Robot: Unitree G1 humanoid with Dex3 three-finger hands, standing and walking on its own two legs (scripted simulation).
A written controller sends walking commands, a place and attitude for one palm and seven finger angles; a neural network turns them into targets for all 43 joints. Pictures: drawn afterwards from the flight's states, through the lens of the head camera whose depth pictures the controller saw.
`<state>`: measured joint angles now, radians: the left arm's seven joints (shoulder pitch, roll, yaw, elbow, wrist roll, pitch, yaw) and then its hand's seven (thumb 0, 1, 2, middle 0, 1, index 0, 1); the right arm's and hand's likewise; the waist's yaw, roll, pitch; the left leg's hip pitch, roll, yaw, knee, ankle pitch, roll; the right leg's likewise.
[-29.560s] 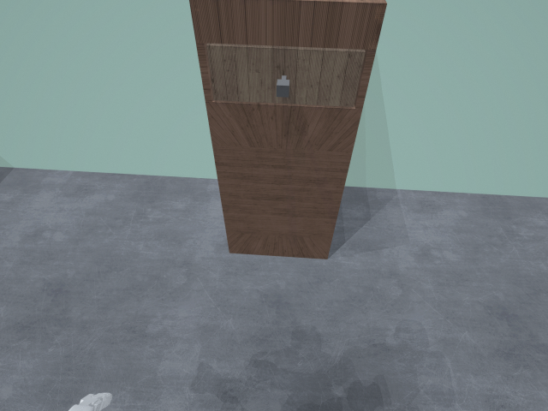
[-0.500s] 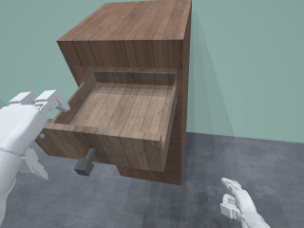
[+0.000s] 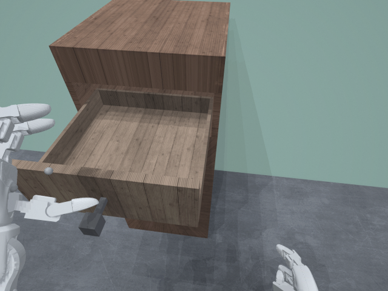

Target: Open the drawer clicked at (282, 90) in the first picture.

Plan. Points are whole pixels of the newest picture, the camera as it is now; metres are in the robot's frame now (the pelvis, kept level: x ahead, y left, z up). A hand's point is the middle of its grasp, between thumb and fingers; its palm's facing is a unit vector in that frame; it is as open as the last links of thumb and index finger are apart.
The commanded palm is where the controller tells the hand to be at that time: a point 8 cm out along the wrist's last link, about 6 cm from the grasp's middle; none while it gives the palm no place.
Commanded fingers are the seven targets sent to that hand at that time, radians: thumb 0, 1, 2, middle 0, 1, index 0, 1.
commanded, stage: draw the hand back to the body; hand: left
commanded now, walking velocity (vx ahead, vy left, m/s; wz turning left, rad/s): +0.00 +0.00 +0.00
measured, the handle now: (96, 215) +0.23 +0.23 +0.06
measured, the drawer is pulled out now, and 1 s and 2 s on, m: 0.30 0.30 0.30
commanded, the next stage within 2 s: step back with the hand held close in 0.72 s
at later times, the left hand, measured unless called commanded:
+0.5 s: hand (58, 174) +0.20 +0.21 +0.23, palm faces +0.44 -0.80 -0.40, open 8.8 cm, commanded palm +0.14 +0.26 +0.24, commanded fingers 0.00 0.90 0.90 -0.20 -0.30 -0.20 -0.30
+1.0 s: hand (69, 171) +0.20 +0.20 +0.23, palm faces +0.42 -0.76 -0.50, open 7.4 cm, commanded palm +0.13 +0.25 +0.24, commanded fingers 0.00 0.90 0.90 -0.20 -0.30 -0.20 -0.30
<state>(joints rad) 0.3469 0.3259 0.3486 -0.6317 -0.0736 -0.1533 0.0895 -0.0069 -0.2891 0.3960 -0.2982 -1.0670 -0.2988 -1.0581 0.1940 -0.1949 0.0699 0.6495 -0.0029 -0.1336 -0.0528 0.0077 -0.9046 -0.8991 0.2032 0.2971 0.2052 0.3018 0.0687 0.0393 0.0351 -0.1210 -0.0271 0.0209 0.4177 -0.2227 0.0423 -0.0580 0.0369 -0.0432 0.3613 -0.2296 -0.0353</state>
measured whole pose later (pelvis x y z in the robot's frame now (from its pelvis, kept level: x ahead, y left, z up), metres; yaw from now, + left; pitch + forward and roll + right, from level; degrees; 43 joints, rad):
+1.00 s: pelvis +0.00 -0.03 +0.00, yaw +0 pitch +1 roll -1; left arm 0.45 0.43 0.46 -0.61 -0.08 -0.22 0.08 0.01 0.88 0.90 -0.21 -0.31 -0.21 -0.30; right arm 0.17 -0.23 0.00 0.60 0.02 -0.08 -0.05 0.01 -0.91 -0.90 0.20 0.30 0.20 0.30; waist 0.03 0.08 0.01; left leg -0.26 0.03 -0.01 0.49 -0.24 0.01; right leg -0.17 0.09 -0.07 0.37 -0.22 -0.08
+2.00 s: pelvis -0.18 +0.01 -0.01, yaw -3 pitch +3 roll -2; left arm 0.47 0.53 0.57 -0.79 -0.07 -0.24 0.12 0.01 0.88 0.90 -0.21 -0.31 -0.21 -0.30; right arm 0.14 -0.15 0.03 0.60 -0.01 -0.15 -0.01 0.01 -0.90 -0.90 0.21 0.30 0.21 0.30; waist 0.00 0.01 0.02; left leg -0.46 0.07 0.05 0.48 -0.08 0.01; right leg -0.26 0.02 -0.05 0.61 -0.40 0.01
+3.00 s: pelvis -0.30 -0.01 -0.02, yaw +4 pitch +1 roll -1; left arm 0.33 0.38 0.27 -0.27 0.03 -0.13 0.07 0.00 0.89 0.90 -0.20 -0.31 -0.21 -0.30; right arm 0.22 -0.26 -0.02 0.77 -0.01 -0.11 0.00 0.01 -0.90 -0.90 0.20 0.30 0.21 0.30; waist -0.01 0.07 -0.07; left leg -0.37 0.01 -0.01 0.67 -0.32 0.00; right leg -0.35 0.00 -0.09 0.64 -0.31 -0.03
